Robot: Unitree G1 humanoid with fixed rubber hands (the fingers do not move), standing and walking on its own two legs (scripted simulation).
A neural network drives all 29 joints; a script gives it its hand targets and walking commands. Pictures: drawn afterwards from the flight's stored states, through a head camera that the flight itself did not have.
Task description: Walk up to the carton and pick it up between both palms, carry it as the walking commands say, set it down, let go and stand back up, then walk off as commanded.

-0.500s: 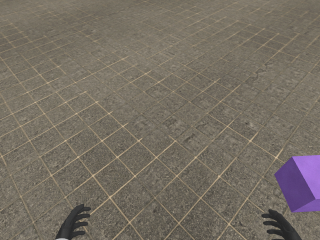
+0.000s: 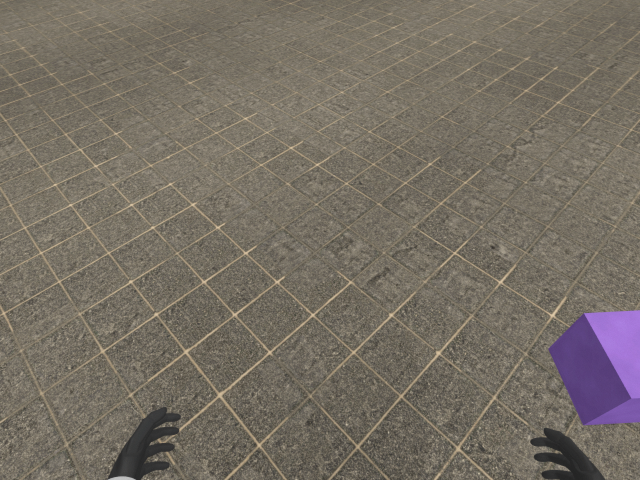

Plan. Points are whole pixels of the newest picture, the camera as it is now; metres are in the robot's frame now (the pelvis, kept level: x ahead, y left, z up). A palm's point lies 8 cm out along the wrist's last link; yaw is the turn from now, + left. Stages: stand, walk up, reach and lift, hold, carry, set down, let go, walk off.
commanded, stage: stand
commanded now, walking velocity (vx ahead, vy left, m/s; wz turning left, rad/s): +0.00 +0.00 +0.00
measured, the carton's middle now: (621, 367) +0.49 -0.84 -0.64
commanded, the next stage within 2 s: walk up in 0.92 s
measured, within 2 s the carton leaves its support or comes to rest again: neither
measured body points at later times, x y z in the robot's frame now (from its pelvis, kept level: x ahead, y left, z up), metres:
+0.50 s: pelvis -0.01 +0.00 +0.00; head +0.00 +0.00 +0.45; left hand +0.16 +0.27 -0.08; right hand +0.11 -0.31 -0.10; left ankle +0.00 +0.12 -0.72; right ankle +0.00 -0.12 -0.72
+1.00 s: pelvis -0.02 +0.01 +0.00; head -0.02 +0.02 +0.45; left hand +0.14 +0.28 -0.08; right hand +0.09 -0.30 -0.10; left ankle +0.00 +0.12 -0.72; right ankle +0.00 -0.12 -0.72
